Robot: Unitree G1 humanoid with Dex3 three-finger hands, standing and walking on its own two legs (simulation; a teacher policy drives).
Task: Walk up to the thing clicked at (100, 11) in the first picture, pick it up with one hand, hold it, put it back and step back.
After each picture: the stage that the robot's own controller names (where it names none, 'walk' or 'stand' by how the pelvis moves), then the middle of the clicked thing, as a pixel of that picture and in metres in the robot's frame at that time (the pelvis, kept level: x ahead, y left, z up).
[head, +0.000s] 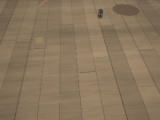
stand; (100, 13) +2.06 -0.29 -0.72
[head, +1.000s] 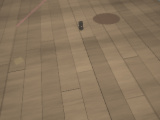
walk; (80, 25) +1.93 +0.09 -0.69
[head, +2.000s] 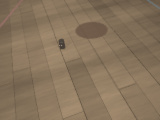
walk; (62, 44) +1.36 +0.29 -0.71
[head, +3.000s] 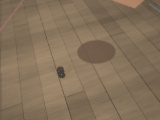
walk; (61, 72) +0.91 +0.26 -0.71
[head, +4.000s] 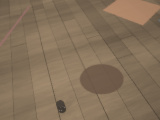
walk; (61, 106) +0.60 +0.25 -0.71
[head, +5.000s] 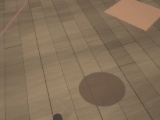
stand; out of the picture +0.46 +0.21 -0.70
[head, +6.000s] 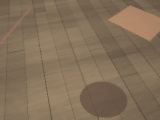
stand; out of the picture +0.41 +0.20 -0.72
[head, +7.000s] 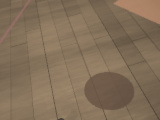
walk; out of the picture +0.37 +0.23 -0.71
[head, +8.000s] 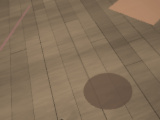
walk; out of the picture +0.40 +0.25 -0.70
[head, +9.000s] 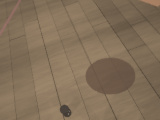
stand; (65, 111) +0.42 +0.23 -0.68
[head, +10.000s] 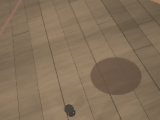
walk; (70, 110) +0.40 +0.20 -0.68
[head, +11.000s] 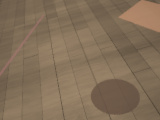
walk; out of the picture +0.45 +0.25 -0.71
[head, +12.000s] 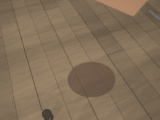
stand; (48, 115) +0.41 +0.26 -0.67
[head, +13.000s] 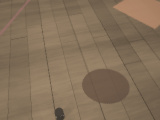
stand; (59, 114) +0.46 +0.21 -0.69
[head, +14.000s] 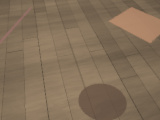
stand; out of the picture +0.40 +0.20 -0.71
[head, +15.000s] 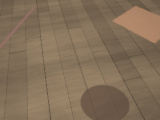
stand; out of the picture +0.37 +0.21 -0.72
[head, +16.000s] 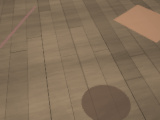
stand; out of the picture +0.36 +0.21 -0.72
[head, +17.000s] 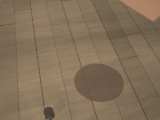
go down; (49, 113) +0.39 +0.20 -0.67
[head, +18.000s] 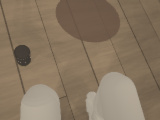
go down; (23, 56) +0.50 +0.17 -0.31
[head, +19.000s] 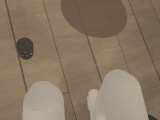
close in; (25, 49) +0.50 +0.16 -0.30
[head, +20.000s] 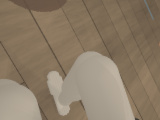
close; out of the picture +0.50 +0.20 -0.25
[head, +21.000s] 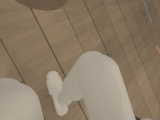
close; out of the picture +0.49 +0.20 -0.26
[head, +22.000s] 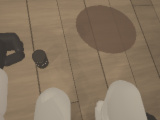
lift; (40, 59) +0.49 +0.15 -0.34
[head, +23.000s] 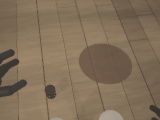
close in; (50, 92) +0.45 +0.16 -0.55
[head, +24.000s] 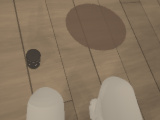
go down; (33, 59) +0.51 +0.15 -0.33
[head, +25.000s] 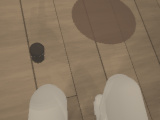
go down; (37, 53) +0.51 +0.14 -0.32
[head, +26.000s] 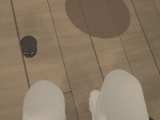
close in; (29, 47) +0.51 +0.15 -0.30
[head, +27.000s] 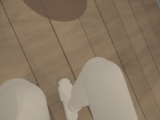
close; out of the picture +0.50 +0.20 -0.27
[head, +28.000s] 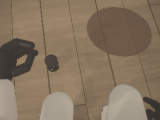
lift; (52, 63) +0.49 +0.13 -0.39
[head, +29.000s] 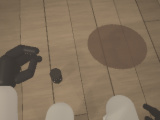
close in; (56, 76) +0.48 +0.13 -0.46
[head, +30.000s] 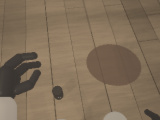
close; (58, 93) +0.45 +0.15 -0.55
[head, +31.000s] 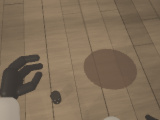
close; (56, 97) +0.43 +0.16 -0.58
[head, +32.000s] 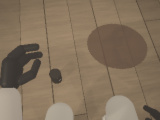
close; (56, 76) +0.47 +0.14 -0.46
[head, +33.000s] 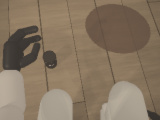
close in; (50, 60) +0.50 +0.13 -0.36
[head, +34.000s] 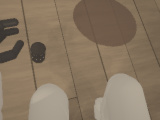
hold; (38, 53) +0.51 +0.14 -0.30
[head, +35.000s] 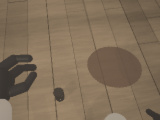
hold; (59, 94) +0.45 +0.15 -0.55
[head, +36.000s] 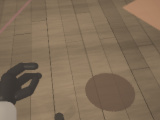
hold; (59, 119) +0.41 +0.16 -0.67
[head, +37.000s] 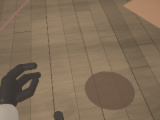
hold; (59, 117) +0.41 +0.17 -0.67
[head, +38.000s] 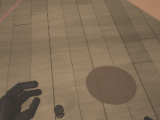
crouch; (59, 111) +0.43 +0.16 -0.63
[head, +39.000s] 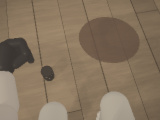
crouch; (48, 73) +0.47 +0.15 -0.45
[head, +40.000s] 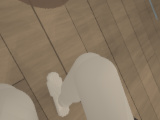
lower; out of the picture +0.52 +0.19 -0.26
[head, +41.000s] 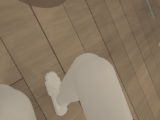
lower; out of the picture +0.51 +0.20 -0.27
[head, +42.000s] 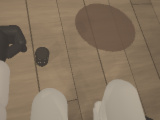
hold; (42, 57) +0.51 +0.13 -0.34
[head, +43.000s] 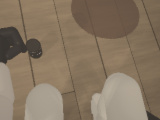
lower; (34, 49) +0.51 +0.14 -0.34
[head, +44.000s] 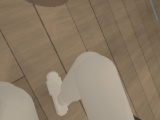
rest; out of the picture +0.51 +0.19 -0.27
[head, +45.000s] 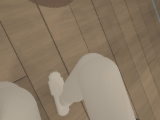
hold; out of the picture +0.51 +0.19 -0.28
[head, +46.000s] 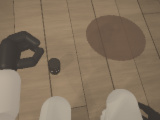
hold; (54, 66) +0.50 +0.11 -0.41
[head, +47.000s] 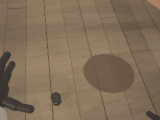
withdraw; (56, 99) +0.46 +0.14 -0.60
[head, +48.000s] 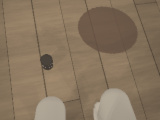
walk; (47, 62) +0.49 +0.14 -0.46
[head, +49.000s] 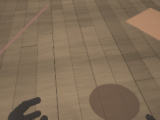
withdraw; out of the picture +0.42 +0.15 -0.67
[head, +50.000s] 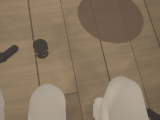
withdraw; (41, 49) +0.52 +0.14 -0.34
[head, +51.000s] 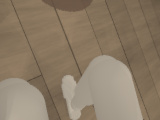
hold; out of the picture +0.52 +0.18 -0.26
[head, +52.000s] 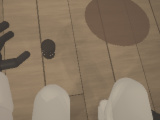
lower; (48, 49) +0.52 +0.12 -0.33
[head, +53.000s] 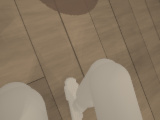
stand; out of the picture +0.52 +0.18 -0.27
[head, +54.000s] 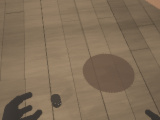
hold; (56, 101) +0.46 +0.14 -0.58
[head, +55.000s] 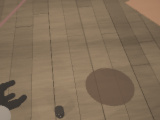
rise; (59, 112) +0.44 +0.14 -0.68
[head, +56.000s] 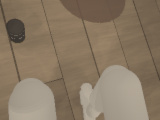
lower; (16, 32) +0.54 +0.16 -0.29
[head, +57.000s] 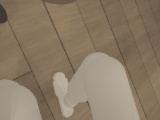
lower; out of the picture +0.54 +0.12 -0.26
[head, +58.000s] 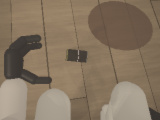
hold; (76, 55) +0.53 -0.01 -0.38
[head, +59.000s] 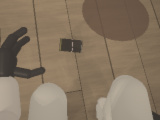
stand; (70, 45) +0.55 -0.01 -0.35
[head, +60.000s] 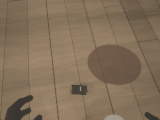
withdraw; (78, 89) +0.49 +0.01 -0.59
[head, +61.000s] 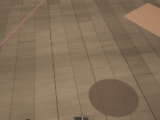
rise; out of the picture +0.46 +0.01 -0.68
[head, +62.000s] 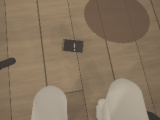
lower; (72, 45) +0.56 +0.00 -0.39
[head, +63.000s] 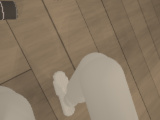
hold; out of the picture +0.58 +0.06 -0.29
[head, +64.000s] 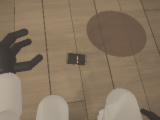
lower; (75, 59) +0.55 -0.02 -0.43
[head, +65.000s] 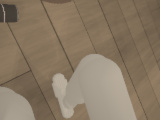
lower; out of the picture +0.58 +0.05 -0.29
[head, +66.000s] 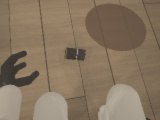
hold; (75, 54) +0.55 -0.02 -0.40
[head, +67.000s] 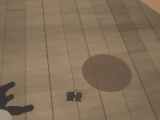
stand; (73, 96) +0.50 +0.00 -0.65
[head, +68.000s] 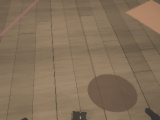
stand; (79, 116) +0.47 -0.01 -0.67
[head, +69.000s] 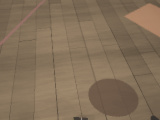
stand; out of the picture +0.46 +0.00 -0.68
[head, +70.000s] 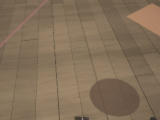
stand; out of the picture +0.46 +0.00 -0.68
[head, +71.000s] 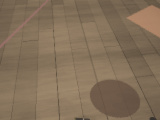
stand; out of the picture +0.46 -0.01 -0.68
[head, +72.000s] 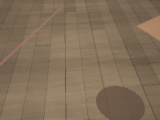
stand; out of the picture +0.47 +0.00 -0.74
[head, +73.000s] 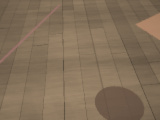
stand; out of the picture +0.44 +0.00 -0.75
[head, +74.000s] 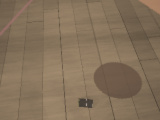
walk; (85, 103) +0.49 -0.01 -0.74
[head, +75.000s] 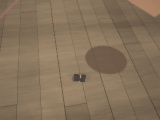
walk; (79, 78) +0.75 -0.02 -0.73
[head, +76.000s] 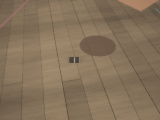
stand; (74, 59) +1.10 +0.10 -0.72
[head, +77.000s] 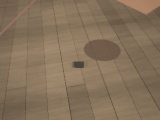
stand; (78, 64) +1.06 +0.04 -0.74
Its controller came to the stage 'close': yes
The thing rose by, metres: 0.01
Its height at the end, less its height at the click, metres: -0.02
